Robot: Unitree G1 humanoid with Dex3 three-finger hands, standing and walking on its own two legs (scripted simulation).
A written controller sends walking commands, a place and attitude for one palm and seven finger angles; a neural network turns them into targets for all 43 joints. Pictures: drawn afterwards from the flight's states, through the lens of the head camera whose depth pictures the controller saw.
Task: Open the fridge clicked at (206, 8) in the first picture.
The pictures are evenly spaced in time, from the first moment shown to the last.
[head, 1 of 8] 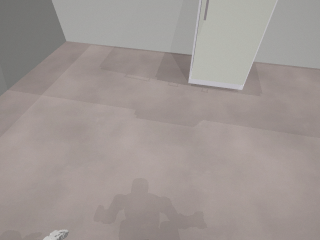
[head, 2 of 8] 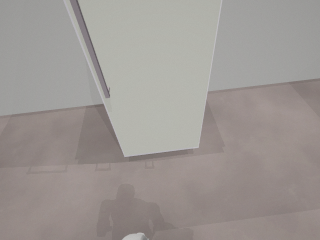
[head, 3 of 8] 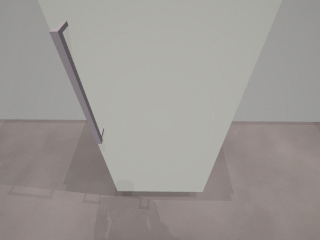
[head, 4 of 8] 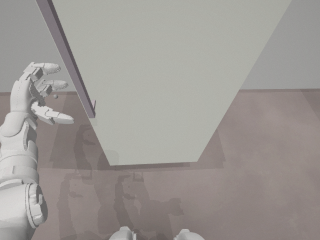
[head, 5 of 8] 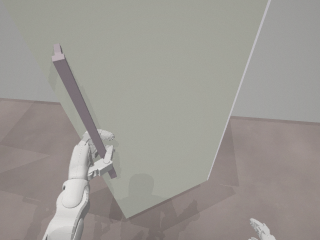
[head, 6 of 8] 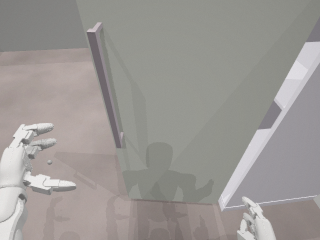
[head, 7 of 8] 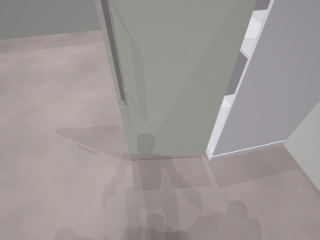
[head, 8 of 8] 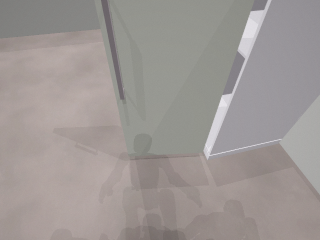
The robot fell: no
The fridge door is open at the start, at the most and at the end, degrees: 0 85 79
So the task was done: yes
